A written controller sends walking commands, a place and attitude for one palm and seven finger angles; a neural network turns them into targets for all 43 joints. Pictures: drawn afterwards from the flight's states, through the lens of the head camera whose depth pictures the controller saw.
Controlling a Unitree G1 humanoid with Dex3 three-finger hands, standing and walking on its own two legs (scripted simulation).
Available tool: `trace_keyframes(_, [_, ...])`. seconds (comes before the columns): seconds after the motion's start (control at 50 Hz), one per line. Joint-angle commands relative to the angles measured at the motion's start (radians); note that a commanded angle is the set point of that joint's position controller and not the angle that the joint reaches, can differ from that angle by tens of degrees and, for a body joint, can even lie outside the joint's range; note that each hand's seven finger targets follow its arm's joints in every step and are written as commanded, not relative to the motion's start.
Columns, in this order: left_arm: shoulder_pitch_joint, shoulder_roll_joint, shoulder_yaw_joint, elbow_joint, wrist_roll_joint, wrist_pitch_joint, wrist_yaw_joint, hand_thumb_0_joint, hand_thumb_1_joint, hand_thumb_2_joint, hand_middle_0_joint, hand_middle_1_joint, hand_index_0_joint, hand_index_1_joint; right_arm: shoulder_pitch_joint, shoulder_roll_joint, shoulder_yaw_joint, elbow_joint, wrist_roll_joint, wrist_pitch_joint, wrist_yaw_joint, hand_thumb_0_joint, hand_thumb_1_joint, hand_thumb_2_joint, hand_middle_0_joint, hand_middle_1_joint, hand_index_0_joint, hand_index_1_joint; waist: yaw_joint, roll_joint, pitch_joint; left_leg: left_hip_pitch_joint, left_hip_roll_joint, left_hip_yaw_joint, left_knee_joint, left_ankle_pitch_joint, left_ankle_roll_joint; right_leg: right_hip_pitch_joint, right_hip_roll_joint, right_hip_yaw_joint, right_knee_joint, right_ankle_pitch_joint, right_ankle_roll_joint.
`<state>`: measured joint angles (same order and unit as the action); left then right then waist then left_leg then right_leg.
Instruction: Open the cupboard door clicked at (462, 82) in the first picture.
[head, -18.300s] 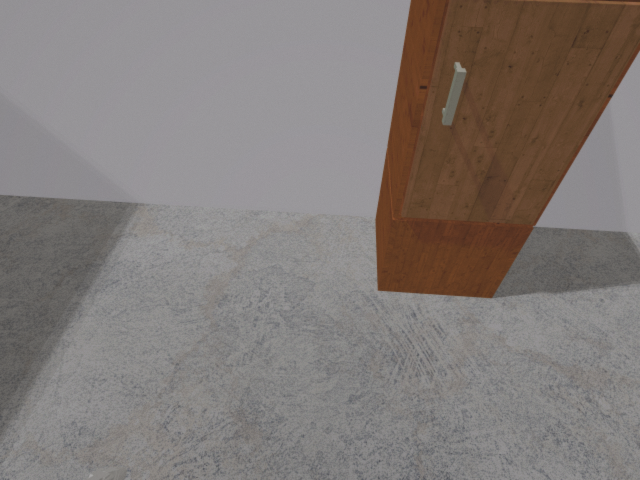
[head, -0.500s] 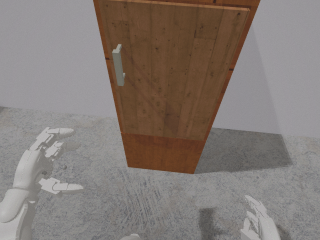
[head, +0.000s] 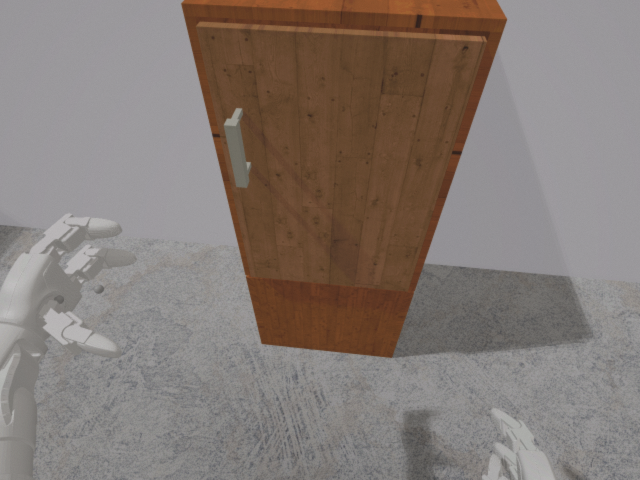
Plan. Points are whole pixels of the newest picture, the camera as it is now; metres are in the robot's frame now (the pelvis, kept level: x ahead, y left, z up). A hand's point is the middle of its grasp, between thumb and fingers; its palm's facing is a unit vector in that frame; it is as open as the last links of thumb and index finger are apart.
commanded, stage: raise the hand with hooked fingers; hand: left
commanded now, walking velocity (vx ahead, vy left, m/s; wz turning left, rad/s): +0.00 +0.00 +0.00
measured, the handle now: (240, 148) +0.60 +0.18 +0.09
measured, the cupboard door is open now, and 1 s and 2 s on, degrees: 0 0 0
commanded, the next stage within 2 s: move the hooked fingers beside the handle in 0.44 s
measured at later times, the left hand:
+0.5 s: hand (119, 291) +0.29 +0.26 +0.10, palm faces -0.01 -1.00 -0.02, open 14.0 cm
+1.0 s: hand (149, 245) +0.36 +0.25 +0.10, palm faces -0.04 -1.00 +0.00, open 14.0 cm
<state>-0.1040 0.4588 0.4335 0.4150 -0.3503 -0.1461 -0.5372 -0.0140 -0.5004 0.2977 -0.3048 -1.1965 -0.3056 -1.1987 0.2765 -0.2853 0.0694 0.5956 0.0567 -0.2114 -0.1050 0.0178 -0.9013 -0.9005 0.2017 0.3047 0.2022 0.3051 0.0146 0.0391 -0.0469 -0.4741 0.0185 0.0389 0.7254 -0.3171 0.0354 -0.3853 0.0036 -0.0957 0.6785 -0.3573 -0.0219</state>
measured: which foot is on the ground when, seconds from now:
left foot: down 0.00-1.00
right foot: down 0.00-1.00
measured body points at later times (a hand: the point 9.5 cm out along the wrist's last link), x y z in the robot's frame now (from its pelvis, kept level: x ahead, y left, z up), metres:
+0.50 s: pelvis +0.00 -0.01 +0.00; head +0.02 -0.02 +0.45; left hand +0.29 +0.31 +0.10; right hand +0.16 -0.26 -0.08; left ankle +0.04 +0.09 -0.72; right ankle +0.00 -0.11 -0.72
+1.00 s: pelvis +0.00 -0.01 +0.00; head +0.04 +0.00 +0.45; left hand +0.36 +0.30 +0.10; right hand +0.13 -0.26 -0.09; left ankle +0.04 +0.09 -0.72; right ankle +0.00 -0.11 -0.72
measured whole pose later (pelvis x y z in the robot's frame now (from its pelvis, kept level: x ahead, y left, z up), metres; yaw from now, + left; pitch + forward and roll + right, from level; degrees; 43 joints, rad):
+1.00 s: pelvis +0.00 -0.01 +0.00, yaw -1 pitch +7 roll -1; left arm -0.36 0.47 0.42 0.68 -0.29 -0.19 -0.50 -0.01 -0.50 0.30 -0.30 -1.20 -0.31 -1.20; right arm 0.31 -0.29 0.06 0.59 0.05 -0.15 -0.09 0.02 -0.90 -0.90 0.20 0.30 0.20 0.30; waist -0.03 0.02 -0.06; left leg -0.54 0.03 0.06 0.75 -0.33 0.03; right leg -0.47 0.01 -0.07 0.71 -0.37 -0.03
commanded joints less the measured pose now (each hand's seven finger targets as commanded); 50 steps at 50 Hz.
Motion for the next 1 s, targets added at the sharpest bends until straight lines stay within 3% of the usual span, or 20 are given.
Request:
trace_keyframes(0.0, [-0.214, 0.231, 0.058, -0.149, -0.038, -0.04, -0.023, 0.0, -0.5, 0.3, -0.3, -1.2, -0.3, -1.2, -0.064, -0.143, -0.068, -0.161, 0.007, -0.059, -0.004, 0.0, -0.9, -0.9, 0.2, 0.3, 0.2, 0.3, -0.003, 0.013, -0.171, 0.153, -0.016, -0.07, -0.114, 0.136, -0.003, -0.012, 0.02, 0.062, -0.112, 0.165, -0.008])
trace_keyframes(0.06, [-0.209, 0.252, 0.08, -0.195, -0.032, -0.057, -0.014, 0.0, -0.5, 0.3, -0.3, -1.2, -0.3, -1.2, -0.057, -0.141, -0.073, -0.166, 0.003, -0.061, 0.005, 0.0, -0.9, -0.9, 0.2, 0.3, 0.2, 0.3, 0.004, 0.043, -0.218, 0.178, -0.016, -0.063, -0.107, 0.178, -0.002, 0.003, 0.019, 0.062, -0.101, 0.208, -0.008])
trace_keyframes(0.12, [-0.217, 0.273, 0.105, -0.203, -0.036, -0.068, 0.002, 0.0, -0.5, 0.3, -0.3, -1.2, -0.3, -1.2, -0.053, -0.141, -0.074, -0.167, -0.001, -0.058, 0.007, 0.0, -0.9, -0.9, 0.2, 0.3, 0.2, 0.3, 0.002, 0.018, -0.206, 0.154, -0.018, -0.057, -0.102, 0.16, -0.001, 0.004, 0.019, 0.073, -0.104, 0.194, -0.004])
trace_keyframes(0.16, [-0.229, 0.265, 0.102, -0.212, -0.034, -0.077, 0.013, 0.0, -0.5, 0.3, -0.3, -1.2, -0.3, -1.2, -0.056, -0.138, -0.075, -0.165, 0.002, -0.058, 0.004, 0.0, -0.9, -0.9, 0.2, 0.3, 0.2, 0.3, -0.002, 0.05, -0.193, 0.156, -0.017, -0.053, -0.103, 0.145, -0.001, -0.009, 0.017, 0.078, -0.109, 0.177, -0.002])
trace_keyframes(0.18, [-0.238, 0.283, 0.111, -0.219, -0.034, -0.077, 0.016, 0.0, -0.5, 0.3, -0.3, -1.2, -0.3, -1.2, -0.052, -0.141, -0.074, -0.167, -0.002, -0.056, 0.004, 0.0, -0.9, -0.9, 0.2, 0.3, 0.2, 0.3, 0.0, 0.023, -0.192, 0.148, -0.016, -0.054, -0.098, 0.15, 0.0, 0.004, 0.019, 0.083, -0.107, 0.178, -0.003])
trace_keyframes(0.22, [-0.242, 0.271, 0.099, -0.225, -0.024, -0.079, 0.018, 0.0, -0.5, 0.3, -0.3, -1.2, -0.3, -1.2, -0.057, -0.136, -0.073, -0.165, 0.0, -0.057, 0.002, 0.0, -0.9, -0.9, 0.2, 0.3, 0.2, 0.3, -0.001, 0.077, -0.2, 0.155, -0.017, -0.052, -0.102, 0.142, -0.001, -0.001, 0.015, 0.085, -0.107, 0.172, -0.004])
trace_keyframes(0.28, [-0.232, 0.269, 0.099, -0.234, -0.032, -0.084, 0.017, 0.0, -0.5, 0.3, -0.3, -1.2, -0.3, -1.2, -0.054, -0.137, -0.074, -0.167, -0.001, -0.057, -0.002, 0.0, -0.9, -0.9, 0.2, 0.3, 0.2, 0.3, 0.0, 0.028, -0.212, 0.16, -0.016, -0.053, -0.094, 0.166, 0.002, 0.02, 0.017, 0.089, -0.105, 0.201, -0.001])
trace_keyframes(0.36, [-0.231, 0.252, 0.088, -0.21, -0.033, -0.079, 0.01, 0.0, -0.5, 0.3, -0.3, -1.2, -0.3, -1.2, -0.055, -0.134, -0.072, -0.16, 0.002, -0.056, -0.004, 0.0, -0.9, -0.9, 0.2, 0.3, 0.2, 0.3, -0.007, 0.044, -0.204, 0.152, -0.017, -0.048, -0.092, 0.161, 0.0, 0.006, 0.014, 0.09, -0.107, 0.212, 0.005])
trace_keyframes(0.38, [-0.231, 0.249, 0.086, -0.199, -0.041, -0.075, 0.006, 0.0, -0.5, 0.3, -0.3, -1.2, -0.3, -1.2, -0.056, -0.135, -0.072, -0.162, 0.001, -0.055, -0.004, 0.0, -0.9, -0.9, 0.2, 0.3, 0.2, 0.3, -0.007, 0.007, -0.182, 0.14, -0.016, -0.051, -0.088, 0.159, 0.0, 0.008, 0.016, 0.094, -0.108, 0.209, 0.005])
trace_keyframes(0.52, [-0.242, 0.25, 0.078, -0.197, -0.032, -0.07, 0.002, 0.0, -0.5, 0.3, -0.3, -1.2, -0.3, -1.2, -0.061, -0.133, -0.069, -0.166, 0.005, -0.054, -0.003, 0.0, -0.9, -0.9, 0.2, 0.3, 0.2, 0.3, -0.005, 0.043, -0.195, 0.143, -0.017, -0.052, -0.09, 0.149, -0.001, -0.006, 0.014, 0.091, -0.103, 0.193, 0.003])
trace_keyframes(0.54, [-0.287, 0.239, 0.063, -0.19, -0.033, -0.072, 0.004, 0.0, -0.5, 0.3, -0.3, -1.2, -0.3, -1.2, -0.057, -0.134, -0.069, -0.161, 0.005, -0.053, -0.006, 0.0, -0.9, -0.9, 0.2, 0.3, 0.2, 0.3, -0.02, 0.015, -0.192, 0.144, -0.017, -0.055, -0.089, 0.143, 0.001, -0.018, 0.016, 0.087, -0.103, 0.191, 0.006])
trace_keyframes(0.58, [-0.355, 0.272, 0.078, -0.163, -0.03, -0.078, 0.011, 0.0, -0.5, 0.3, -0.3, -1.2, -0.3, -1.2, -0.05, -0.14, -0.069, -0.149, 0.003, -0.048, -0.011, 0.0, -0.9, -0.9, 0.2, 0.3, 0.2, 0.3, -0.026, -0.002, -0.181, 0.13, -0.017, -0.057, -0.082, 0.13, -0.001, -0.023, 0.018, 0.093, -0.104, 0.17, 0.005])
trace_keyframes(0.6, [-0.396, 0.26, 0.057, -0.161, -0.023, -0.081, 0.01, 0.0, -0.5, 0.3, -0.3, -1.2, -0.3, -1.2, -0.054, -0.138, -0.068, -0.147, 0.004, -0.049, -0.013, 0.0, -0.9, -0.9, 0.2, 0.3, 0.2, 0.3, -0.029, 0.039, -0.196, 0.135, -0.018, -0.056, -0.084, 0.119, -0.001, -0.03, 0.015, 0.096, -0.104, 0.157, 0.004])
trace_keyframes(0.66, [-0.478, 0.228, 0.008, -0.115, -0.003, -0.087, 0.021, 0.0, -0.5, 0.3, -0.3, -1.2, -0.3, -1.2, -0.043, -0.137, -0.067, -0.132, 0.007, -0.048, -0.019, 0.0, -0.9, -0.9, 0.2, 0.3, 0.2, 0.3, -0.044, 0.049, -0.203, 0.161, -0.016, -0.069, -0.096, 0.091, -0.001, -0.064, 0.017, 0.08, -0.103, 0.123, 0.0])
trace_keyframes(0.72, [-0.502, 0.276, 0.04, -0.038, 0.011, -0.083, 0.029, 0.0, -0.5, 0.3, -0.3, -1.2, -0.3, -1.2, -0.028, -0.145, -0.068, -0.121, 0.003, -0.036, -0.019, 0.0, -0.9, -0.9, 0.2, 0.3, 0.2, 0.3, -0.039, 0.003, -0.228, 0.138, -0.015, -0.068, -0.084, 0.1, 0.0, -0.046, 0.014, 0.09, -0.099, 0.137, 0.001])
trace_keyframes(0.76, [-0.529, 0.272, 0.029, 0.004, 0.023, -0.084, 0.031, 0.0, -0.5, 0.3, -0.3, -1.2, -0.3, -1.2, -0.024, -0.145, -0.066, -0.118, 0.004, -0.027, -0.015, 0.0, -0.9, -0.9, 0.2, 0.3, 0.2, 0.3, -0.039, 0.023, -0.23, 0.132, -0.016, -0.066, -0.085, 0.113, -0.001, -0.045, 0.012, 0.084, -0.088, 0.156, -0.001])
trace_keyframes(0.82, [-0.52, 0.299, 0.058, 0.017, 0.023, -0.092, 0.034, 0.0, -0.5, 0.3, -0.3, -1.2, -0.3, -1.2, -0.015, -0.146, -0.068, -0.13, 0.0, -0.014, -0.003, 0.0, -0.9, -0.9, 0.2, 0.3, 0.2, 0.3, -0.019, 0.037, -0.28, 0.143, -0.015, -0.062, -0.074, 0.179, -0.002, -0.011, 0.015, 0.082, -0.066, 0.236, -0.007])
trace_keyframes(0.86, [-0.55, 0.281, 0.041, 0.032, 0.03, -0.096, 0.039, 0.0, -0.5, 0.3, -0.3, -1.2, -0.3, -1.2, -0.006, -0.145, -0.07, -0.132, 0.0, -0.003, 0.002, 0.0, -0.9, -0.9, 0.2, 0.3, 0.2, 0.3, -0.029, 0.046, -0.271, 0.148, -0.013, -0.061, -0.076, 0.186, -0.004, -0.035, 0.02, 0.072, -0.06, 0.243, -0.006])
trace_keyframes(0.88, [-0.542, 0.298, 0.06, 0.042, 0.022, -0.099, 0.039, 0.0, -0.5, 0.3, -0.3, -1.2, -0.3, -1.2, 0.001, -0.149, -0.071, -0.135, -0.002, 0.0, 0.005, 0.0, -0.9, -0.9, 0.2, 0.3, 0.2, 0.3, -0.02, 0.005, -0.276, 0.137, -0.012, -0.065, -0.07, 0.207, -0.002, -0.017, 0.025, 0.072, -0.053, 0.264, -0.008])
trace_keyframes(0.98, [-0.583, 0.321, 0.068, 0.084, 0.035, -0.106, 0.04, 0.0, -0.5, 0.3, -0.3, -1.2, -0.3, -1.2, 0.025, -0.157, -0.078, -0.14, -0.001, 0.027, 0.012, 0.0, -0.9, -0.9, 0.2, 0.3, 0.2, 0.3, -0.027, 0.031, -0.28, 0.119, -0.012, -0.056, -0.062, 0.203, -0.002, -0.031, 0.027, 0.074, -0.043, 0.264, -0.008])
